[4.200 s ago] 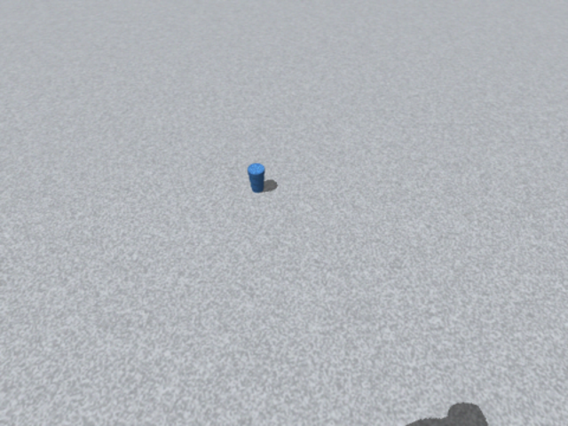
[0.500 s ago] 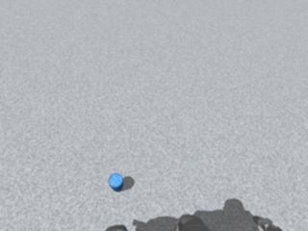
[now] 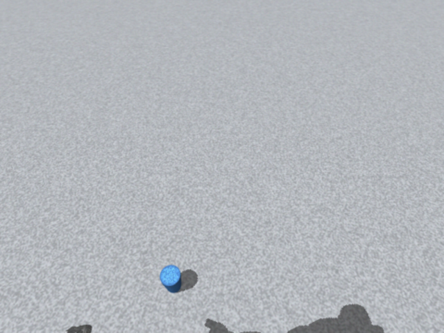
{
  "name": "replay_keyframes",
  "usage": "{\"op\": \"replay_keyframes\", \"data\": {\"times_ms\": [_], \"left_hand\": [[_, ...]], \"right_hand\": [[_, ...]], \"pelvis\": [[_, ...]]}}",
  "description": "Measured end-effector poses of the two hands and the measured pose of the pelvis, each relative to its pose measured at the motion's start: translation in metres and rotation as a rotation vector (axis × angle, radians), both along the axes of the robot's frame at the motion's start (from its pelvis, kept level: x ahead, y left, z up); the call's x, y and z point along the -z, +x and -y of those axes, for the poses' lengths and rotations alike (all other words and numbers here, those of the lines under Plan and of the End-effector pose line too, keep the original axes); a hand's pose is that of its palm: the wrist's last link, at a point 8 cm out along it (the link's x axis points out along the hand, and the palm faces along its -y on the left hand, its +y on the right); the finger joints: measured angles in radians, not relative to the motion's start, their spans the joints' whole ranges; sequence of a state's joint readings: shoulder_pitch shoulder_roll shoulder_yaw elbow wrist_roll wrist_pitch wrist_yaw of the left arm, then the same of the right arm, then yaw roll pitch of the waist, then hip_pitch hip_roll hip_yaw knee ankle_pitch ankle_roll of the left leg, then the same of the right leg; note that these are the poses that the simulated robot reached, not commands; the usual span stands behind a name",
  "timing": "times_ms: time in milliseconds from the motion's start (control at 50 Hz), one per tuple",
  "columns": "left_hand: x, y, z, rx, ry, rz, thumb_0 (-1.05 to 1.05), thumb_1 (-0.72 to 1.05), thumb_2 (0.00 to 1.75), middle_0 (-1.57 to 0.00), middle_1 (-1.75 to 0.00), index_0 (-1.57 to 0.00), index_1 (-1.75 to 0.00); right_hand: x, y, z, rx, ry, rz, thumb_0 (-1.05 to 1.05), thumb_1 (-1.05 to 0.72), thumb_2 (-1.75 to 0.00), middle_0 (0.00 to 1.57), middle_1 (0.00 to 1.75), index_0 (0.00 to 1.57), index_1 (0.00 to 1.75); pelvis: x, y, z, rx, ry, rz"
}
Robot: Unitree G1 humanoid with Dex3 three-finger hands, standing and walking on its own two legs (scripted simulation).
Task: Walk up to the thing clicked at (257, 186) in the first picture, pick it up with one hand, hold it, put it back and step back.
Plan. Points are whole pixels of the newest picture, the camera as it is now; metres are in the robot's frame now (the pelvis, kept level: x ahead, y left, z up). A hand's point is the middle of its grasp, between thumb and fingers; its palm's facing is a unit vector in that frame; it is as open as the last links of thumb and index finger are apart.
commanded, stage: walk up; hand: left
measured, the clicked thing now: (172, 280) +0.43 +0.21 -0.70
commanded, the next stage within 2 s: none
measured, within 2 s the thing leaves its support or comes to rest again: neither
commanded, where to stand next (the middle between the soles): +0.10 +0.00 m, yaw -1 degrees
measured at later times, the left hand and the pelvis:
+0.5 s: hand out of the picture +0.09 +0.25 -0.14, palm faces +0.04 -0.94 -0.35, open 7.3 cm; pelvis +0.03 -0.01 +0.01, yaw +2 degrees
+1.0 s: hand out of the picture +0.12 +0.24 -0.14, palm faces +0.03 -0.95 -0.32, open 7.3 cm; pelvis +0.03 -0.01 +0.01, yaw +1 degrees
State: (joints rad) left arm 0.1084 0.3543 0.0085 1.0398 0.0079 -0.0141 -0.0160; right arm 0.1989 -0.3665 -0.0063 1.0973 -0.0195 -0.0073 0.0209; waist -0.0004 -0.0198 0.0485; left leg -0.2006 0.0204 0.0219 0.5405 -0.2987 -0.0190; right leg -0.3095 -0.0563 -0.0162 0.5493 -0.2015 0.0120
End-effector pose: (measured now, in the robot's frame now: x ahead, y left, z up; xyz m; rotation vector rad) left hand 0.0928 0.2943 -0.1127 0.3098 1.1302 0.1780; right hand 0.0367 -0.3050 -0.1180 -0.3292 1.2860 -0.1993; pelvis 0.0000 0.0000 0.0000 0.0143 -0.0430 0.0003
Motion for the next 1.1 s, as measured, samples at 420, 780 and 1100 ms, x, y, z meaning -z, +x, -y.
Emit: {"op": "replay_keyframes", "data": {"times_ms": [420, 780, 1100], "left_hand": [[-0.011, -0.009, -0.002, -0.087, 0.014, -0.092, 0.0, 0.91, 0.89, -0.2, -0.3, -0.21, -0.3], [-0.01, 0.009, 0.011, -0.085, -0.001, -0.061, 0.0, 0.91, 0.89, -0.2, -0.3, -0.21, -0.3], [-0.008, 0.017, 0.005, -0.064, -0.009, -0.052, 0.0, 0.91, 0.89, -0.2, -0.3, -0.21, -0.3]], "right_hand": [[-0.009, 0.081, -0.003, -0.051, 0.021, 0.092, 0.0, -0.9, -0.9, 0.2, 0.3, 0.21, 0.3], [-0.01, 0.083, 0.002, -0.034, 0.022, 0.07, 0.0, -0.9, -0.9, 0.2, 0.3, 0.21, 0.3], [-0.011, 0.051, -0.001, -0.006, 0.006, 0.022, 0.0, -0.9, -0.9, 0.2, 0.3, 0.21, 0.3]], "pelvis": [[-0.012, 0.024, 0.006, -0.025, -0.012, -0.005], [-0.014, 0.031, 0.012, -0.029, -0.014, 0.0], [-0.014, 0.029, 0.005, -0.019, -0.013, 0.002]]}}
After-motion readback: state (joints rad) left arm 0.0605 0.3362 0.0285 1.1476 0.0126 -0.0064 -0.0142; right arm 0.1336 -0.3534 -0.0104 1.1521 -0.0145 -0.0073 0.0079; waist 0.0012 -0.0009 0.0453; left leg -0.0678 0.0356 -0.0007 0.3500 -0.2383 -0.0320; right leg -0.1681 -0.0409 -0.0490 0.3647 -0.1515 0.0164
